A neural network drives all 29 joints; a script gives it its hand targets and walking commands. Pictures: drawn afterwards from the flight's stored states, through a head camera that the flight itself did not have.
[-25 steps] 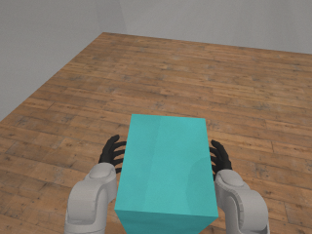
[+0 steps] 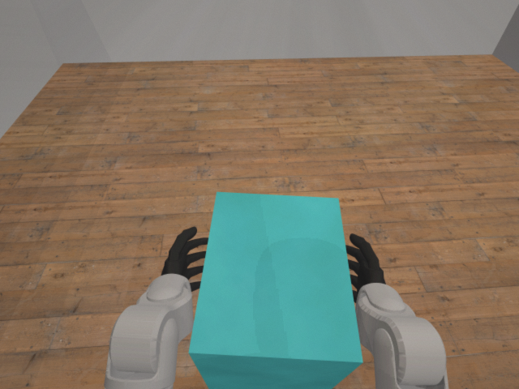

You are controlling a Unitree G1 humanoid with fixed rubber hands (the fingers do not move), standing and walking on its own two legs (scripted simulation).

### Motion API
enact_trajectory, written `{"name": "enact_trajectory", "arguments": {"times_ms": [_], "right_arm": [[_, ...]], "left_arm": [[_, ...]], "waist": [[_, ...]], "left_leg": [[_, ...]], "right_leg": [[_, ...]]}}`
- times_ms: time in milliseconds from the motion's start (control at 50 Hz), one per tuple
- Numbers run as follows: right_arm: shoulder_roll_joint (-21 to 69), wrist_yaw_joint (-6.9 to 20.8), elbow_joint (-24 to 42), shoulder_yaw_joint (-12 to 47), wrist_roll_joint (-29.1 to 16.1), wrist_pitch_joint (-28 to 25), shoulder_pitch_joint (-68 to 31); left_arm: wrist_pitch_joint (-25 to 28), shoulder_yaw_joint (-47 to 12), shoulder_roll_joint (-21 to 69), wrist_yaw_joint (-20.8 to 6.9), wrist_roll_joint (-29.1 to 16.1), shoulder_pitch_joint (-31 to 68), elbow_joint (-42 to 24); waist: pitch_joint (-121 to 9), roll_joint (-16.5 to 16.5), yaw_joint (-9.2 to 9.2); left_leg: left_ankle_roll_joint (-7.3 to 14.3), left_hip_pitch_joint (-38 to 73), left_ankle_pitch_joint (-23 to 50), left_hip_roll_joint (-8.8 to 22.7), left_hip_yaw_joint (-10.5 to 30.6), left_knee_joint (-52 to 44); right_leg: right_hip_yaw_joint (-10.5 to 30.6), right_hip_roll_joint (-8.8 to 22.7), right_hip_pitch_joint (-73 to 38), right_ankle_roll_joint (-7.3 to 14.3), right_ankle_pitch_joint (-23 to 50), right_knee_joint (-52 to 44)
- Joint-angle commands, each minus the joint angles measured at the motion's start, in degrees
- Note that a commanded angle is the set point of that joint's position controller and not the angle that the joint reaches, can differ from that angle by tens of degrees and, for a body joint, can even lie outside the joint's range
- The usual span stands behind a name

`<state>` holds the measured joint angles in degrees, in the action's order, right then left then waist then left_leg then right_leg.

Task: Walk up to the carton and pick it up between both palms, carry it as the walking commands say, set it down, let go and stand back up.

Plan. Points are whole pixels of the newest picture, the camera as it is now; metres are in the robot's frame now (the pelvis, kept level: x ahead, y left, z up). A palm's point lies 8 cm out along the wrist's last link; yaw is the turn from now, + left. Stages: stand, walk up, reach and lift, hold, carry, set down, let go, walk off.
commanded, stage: carry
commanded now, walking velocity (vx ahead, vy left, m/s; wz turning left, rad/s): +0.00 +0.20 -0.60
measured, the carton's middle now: (269, 308) +0.26 +0.01 +0.02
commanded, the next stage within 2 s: none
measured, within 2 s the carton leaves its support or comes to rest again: neither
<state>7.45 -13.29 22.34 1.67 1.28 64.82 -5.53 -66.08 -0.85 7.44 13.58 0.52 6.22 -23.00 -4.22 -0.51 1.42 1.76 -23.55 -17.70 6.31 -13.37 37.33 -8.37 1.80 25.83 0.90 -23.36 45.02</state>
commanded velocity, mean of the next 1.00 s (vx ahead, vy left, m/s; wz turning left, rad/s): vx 0.00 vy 0.20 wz -0.60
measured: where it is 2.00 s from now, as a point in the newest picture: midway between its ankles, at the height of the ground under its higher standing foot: outside the picture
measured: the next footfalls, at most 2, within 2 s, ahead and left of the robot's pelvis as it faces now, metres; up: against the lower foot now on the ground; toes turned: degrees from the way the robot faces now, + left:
right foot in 0.02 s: +0.03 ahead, -0.09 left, +0.00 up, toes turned -10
left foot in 0.32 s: +0.05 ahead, +0.20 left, +0.00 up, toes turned -5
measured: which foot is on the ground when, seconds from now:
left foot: down 0.00-0.04, up 0.06-0.30, down 0.32-0.60, up 0.62-0.84, down 0.86-1.00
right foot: up 0.00-0.00, down 0.02-0.34, up 0.36-0.56, down 0.58-0.88, up 0.90-1.00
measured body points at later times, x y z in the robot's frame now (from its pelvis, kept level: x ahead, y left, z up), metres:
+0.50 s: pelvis -0.03 +0.11 +0.01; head -0.02 +0.12 +0.46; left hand +0.27 +0.16 +0.08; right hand +0.19 -0.09 +0.08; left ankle +0.01 +0.20 -0.72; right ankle -0.07 +0.01 -0.68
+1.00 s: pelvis -0.03 +0.23 +0.01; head +0.00 +0.24 +0.46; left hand +0.28 +0.18 +0.07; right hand +0.13 -0.03 +0.08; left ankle +0.05 +0.29 -0.72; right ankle -0.10 +0.13 -0.67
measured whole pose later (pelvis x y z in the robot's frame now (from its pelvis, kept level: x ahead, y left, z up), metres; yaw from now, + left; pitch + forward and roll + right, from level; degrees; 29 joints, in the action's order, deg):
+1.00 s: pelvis -0.03 +0.23 +0.01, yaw -36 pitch +5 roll -1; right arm 7.5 -12.5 20.5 1.0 0.6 64.2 -6.3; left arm -65.9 -1.1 7.4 13.2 1.2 5.8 -22.5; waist -3.5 1.1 1.3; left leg 2.2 -23.3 -16.2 5.0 -10.3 34.9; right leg -4.0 2.6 32.7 -0.8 -27.5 57.8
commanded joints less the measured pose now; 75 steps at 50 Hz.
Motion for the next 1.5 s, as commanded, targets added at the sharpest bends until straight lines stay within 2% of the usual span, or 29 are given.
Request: {"name": "enact_trajectory", "arguments": {"times_ms": [0,20,40,100,240,300,340,400,540,560,580,600,660,780,840,860,880,900,940,1100,1120,1140,1160,1220,1360,1380,1400,1420,1480], "right_arm": [[51.52,6.62,5.45,24.35,-12.2,-1.42,-16.15],[51.1,6.57,4.95,24.92,-12.29,-1.11,-16.36],[51.02,6.95,7.94,27.49,-13.5,-0.87,-18.45],[55.22,8.09,8.36,29.23,-15.27,-1.67,-24.7],[55.07,8.22,7.65,28.25,-16.12,-1.88,-20.8],[53.62,7.88,6.28,26.37,-14.78,-0.96,-17.37],[51.63,8.02,4.5,24.35,-13.35,-0.87,-15.98],[53.46,8.11,6.7,23.99,-12.83,-1.72,-19.73],[51.61,6.89,5.88,23.79,-12.17,-1.61,-15.93],[51.2,6.78,5.25,23.98,-12.21,-1.47,-15.97],[51.06,6.82,5.04,24.7,-12.34,-1.2,-16.52],[51.24,7.32,9.12,27.73,-13.87,-1.15,-20.22],[55.79,8.34,8.3,29.06,-15.49,-2.1,-25.32],[55.34,8.42,8.31,28.07,-16.37,-2.74,-21.8],[53.69,8.04,7.01,26.3,-15.06,-1.76,-18.12],[51.72,8.0,6.61,25.35,-14.43,-1.43,-17.67],[51.24,8.17,4.53,23.9,-13.76,-1.52,-16.02],[52.07,8.33,4.85,23.69,-13.22,-1.6,-16.47],[53.5,8.38,6.04,23.44,-12.92,-2.42,-19.16],[51.03,7.0,5.52,24.39,-12.39,-2.27,-16.33],[50.68,6.96,4.93,24.69,-12.39,-2.08,-17.02],[50.86,7.28,6.6,26.13,-12.89,-1.7,-18.24],[51.36,7.53,8.41,27.78,-13.86,-1.7,-21.66],[56.32,8.75,8.66,29.86,-16.05,-2.74,-26.17],[53.56,8.32,8.28,27.49,-15.91,-2.18,-19.76],[52.42,8.32,7.82,26.63,-15.55,-1.79,-19.08],[50.3,8.46,6.94,25.58,-15.3,-1.48,-18.37],[50.58,8.69,5.01,24.77,-14.48,-1.25,-17.2],[53.49,9.13,6.1,23.98,-13.32,-2.43,-19.56]], "left_arm": [[1.1,-27.6,52.62,-8.38,-13.47,16.52,-4.11],[0.92,-26.11,51.59,-8.42,-12.31,14.11,-2.4],[1.65,-25.26,51.63,-8.48,-12.5,14.18,-2.75],[2.63,-26.63,55.1,-8.83,-12.43,18.44,-5.28],[3.56,-26.75,53.74,-7.74,-11.98,17.74,-9.07],[2.47,-27.87,52.1,-7.35,-12.1,17.66,-8.56],[1.42,-29.22,51.88,-7.58,-12.19,19.33,-9.0],[1.53,-31.16,54.71,-8.49,-14.67,23.43,-7.4],[1.42,-28.11,52.86,-8.0,-13.31,17.61,-4.32],[1.14,-27.1,52.3,-8.0,-12.43,15.64,-2.93],[1.14,-25.62,51.42,-8.04,-11.31,13.33,-1.53],[2.05,-24.77,52.03,-8.16,-11.38,13.54,-1.64],[3.26,-26.36,55.22,-8.56,-11.73,19.13,-5.29],[4.36,-26.72,54.29,-7.61,-11.73,18.02,-8.42],[3.28,-28.11,52.34,-7.15,-11.77,17.73,-8.26],[2.72,-28.08,51.73,-7.0,-11.43,17.13,-7.65],[2.11,-29.33,51.67,-7.18,-11.64,18.66,-8.61],[1.97,-29.87,52.36,-7.42,-11.9,20.59,-7.66],[2.26,-31.46,54.68,-8.29,-14.19,23.32,-7.18],[2.06,-27.47,52.24,-7.9,-12.41,16.97,-2.82],[1.82,-26.25,51.73,-7.91,-11.33,14.88,-1.18],[2.21,-25.18,51.32,-7.95,-10.68,14.01,-0.66],[2.47,-25.3,52.96,-8.09,-11.26,13.5,-0.92],[4.06,-26.36,55.36,-8.45,-11.26,19.53,-5.54],[3.81,-28.0,52.8,-7.14,-11.54,17.06,-7.93],[3.35,-28.25,52.08,-6.93,-11.27,16.76,-7.52],[2.75,-28.44,51.64,-6.77,-10.99,16.36,-8.11],[2.24,-29.19,51.87,-6.85,-10.92,17.71,-7.18],[2.78,-32.12,55.92,-8.12,-13.94,22.7,-7.44]], "waist": [[-15.74,-2.44,-0.36],[-15.13,8.15,-0.06],[-14.65,24.68,0.04],[-12.18,6.4,-1.1],[-15.52,11.54,-0.53],[-17.33,7.11,-1.36],[-15.37,-20.5,-2.36],[-11.85,-8.86,-1.98],[-15.83,-6.09,-1.29],[-16.75,-2.44,-0.55],[-16.23,8.44,-0.19],[-15.2,25.22,0.12],[-12.5,6.75,-1.12],[-15.56,11.6,-0.65],[-17.43,8.0,-1.54],[-17.51,-2.64,-1.75],[-16.91,-20.43,-2.28],[-16.11,-18.9,-2.77],[-13.14,-9.37,-2.06],[-16.69,-4.46,-1.23],[-17.07,0.4,-0.37],[-16.62,18.73,-0.08],[-15.27,20.11,0.01],[-11.14,6.89,-1.0],[-16.78,9.14,-1.45],[-18.05,4.31,-1.49],[-18.73,-12.41,-1.6],[-18.81,-17.76,-2.1],[-15.85,-10.18,-2.07]], "left_leg": [[1.95,5.34,16.91,8.56,5.3,1.68],[-1.59,-9.49,2.1,4.78,5.35,10.55],[-4.11,-20.77,-18.1,-2.03,6.23,19.25],[-4.16,-16.8,-6.83,1.28,14.85,26.16],[-3.93,-0.91,-4.24,-4.85,9.18,4.03],[-2.88,14.73,2.02,-3.04,6.91,-13.63],[6.48,15.47,13.5,17.07,25.09,-18.12],[7.0,9.12,17.09,13.3,13.71,-15.63],[4.48,13.91,23.45,9.88,5.94,-2.73],[1.59,5.73,19.54,8.51,5.35,2.64],[-1.9,-9.71,2.4,4.9,5.77,11.08],[-4.04,-20.4,-18.39,-2.17,6.16,18.91],[-4.46,-17.65,-7.67,1.18,14.31,25.71],[-3.98,-2.13,-3.63,-4.63,9.2,5.76],[-3.11,13.39,3.45,-4.0,6.17,-12.99],[-0.42,17.79,6.93,5.82,15.72,-17.09],[5.33,17.29,15.1,15.93,25.49,-17.48],[8.46,15.69,20.97,17.42,23.09,-17.07],[7.32,9.62,16.1,13.59,14.47,-15.93],[3.91,11.37,21.14,9.44,5.61,-2.02],[0.85,1.03,14.9,7.51,5.81,4.2],[-3.07,-16.11,-7.73,0.78,4.51,13.88],[-3.83,-19.75,-16.69,-0.64,9.31,20.89],[-4.33,-17.37,-5.28,0.73,13.67,23.42],[-3.91,8.44,4.27,-5.04,4.19,-10.79],[-2.95,15.32,8.92,0.6,9.24,-13.22],[1.04,17.3,21.65,13.56,22.98,-15.34],[5.56,16.61,27.88,16.61,25.8,-15.76],[5.56,11.14,23.77,13.24,17.82,-15.28]], "right_leg": [[3.69,3.61,-13.85,1.58,12.58,-19.33],[18.74,13.07,-24.81,3.6,27.0,-20.64],[37.83,24.85,-27.24,11.49,44.7,-23.34],[25.72,19.82,-17.89,10.31,27.94,-23.65],[19.39,12.51,-10.8,5.91,19.98,-20.25],[15.2,6.55,-3.34,2.35,14.83,-12.22],[2.76,-2.05,11.03,-1.82,-7.77,7.89],[3.58,1.03,8.22,-0.8,-6.69,19.9],[-1.58,-0.14,-5.24,0.1,8.68,-17.41],[3.9,4.42,-15.23,0.97,13.17,-20.24],[19.38,14.38,-25.99,3.26,29.97,-21.27],[36.38,24.57,-27.5,11.05,46.02,-23.13],[24.49,19.91,-19.81,10.09,32.75,-22.92],[17.4,12.69,-11.63,5.9,22.6,-19.8],[14.06,7.06,-4.33,2.24,16.46,-12.37],[9.21,2.0,3.31,-0.23,8.66,-3.89],[3.14,-1.82,11.08,-2.6,-6.59,5.62],[2.67,-0.98,11.12,-2.08,-13.75,17.48],[3.92,1.03,8.26,-1.26,-6.84,20.42],[-1.2,1.21,-8.67,-0.22,9.89,-19.92],[7.21,7.15,-18.95,0.97,14.14,-20.85],[30.03,22.44,-26.75,7.68,38.47,-21.87],[32.2,23.9,-25.84,11.99,43.7,-22.43],[22.86,19.27,-17.88,9.71,30.23,-23.01],[10.67,7.92,-7.91,2.86,16.53,-13.72],[8.96,5.82,-3.01,0.78,13.01,-8.85],[4.16,0.5,5.33,-2.94,1.23,-1.01],[2.9,-0.16,6.29,-3.45,-7.44,4.81],[5.09,0.75,2.65,-2.1,-4.26,6.92]]}}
